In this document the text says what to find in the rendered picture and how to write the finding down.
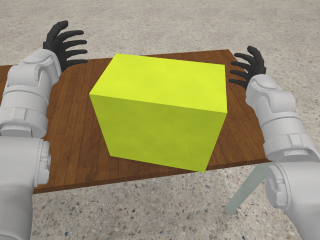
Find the robot left hand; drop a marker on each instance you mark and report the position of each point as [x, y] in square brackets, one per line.
[54, 43]

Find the right robot upper arm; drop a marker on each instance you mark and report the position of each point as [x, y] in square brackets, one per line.
[294, 187]

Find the left robot forearm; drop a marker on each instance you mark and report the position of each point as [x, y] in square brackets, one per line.
[26, 95]

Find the carton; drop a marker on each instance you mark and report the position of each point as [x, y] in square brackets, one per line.
[162, 111]

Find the left robot upper arm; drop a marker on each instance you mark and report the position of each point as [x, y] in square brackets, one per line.
[24, 164]

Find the robot right hand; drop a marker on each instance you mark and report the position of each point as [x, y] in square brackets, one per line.
[256, 66]

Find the table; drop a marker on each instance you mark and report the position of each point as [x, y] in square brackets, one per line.
[79, 154]

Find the right robot forearm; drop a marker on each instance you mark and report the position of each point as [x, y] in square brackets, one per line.
[283, 132]

